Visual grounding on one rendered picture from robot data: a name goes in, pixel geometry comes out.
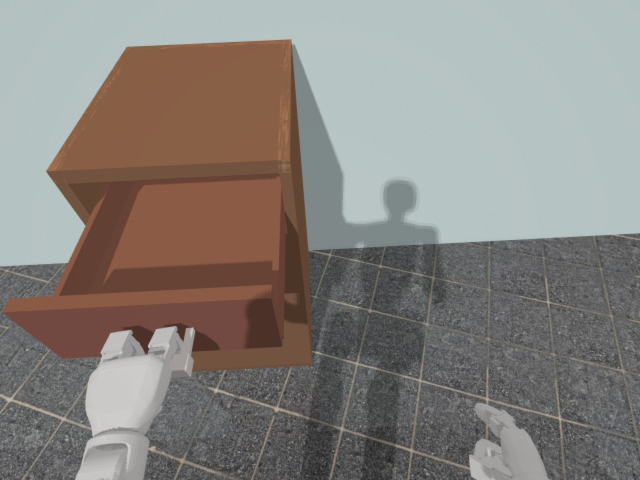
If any cabinet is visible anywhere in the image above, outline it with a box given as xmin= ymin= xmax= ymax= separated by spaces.
xmin=46 ymin=39 xmax=312 ymax=372

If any left robot hand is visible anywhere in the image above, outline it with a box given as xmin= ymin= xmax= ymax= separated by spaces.
xmin=85 ymin=326 xmax=183 ymax=437

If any left robot forearm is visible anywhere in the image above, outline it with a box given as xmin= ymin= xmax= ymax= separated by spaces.
xmin=75 ymin=431 xmax=149 ymax=480

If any right robot hand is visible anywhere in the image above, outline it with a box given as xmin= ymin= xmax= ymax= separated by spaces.
xmin=469 ymin=403 xmax=548 ymax=480

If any drawer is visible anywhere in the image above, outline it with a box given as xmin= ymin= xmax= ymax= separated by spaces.
xmin=2 ymin=173 xmax=286 ymax=359

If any handle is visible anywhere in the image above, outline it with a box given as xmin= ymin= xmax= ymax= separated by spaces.
xmin=168 ymin=328 xmax=195 ymax=378

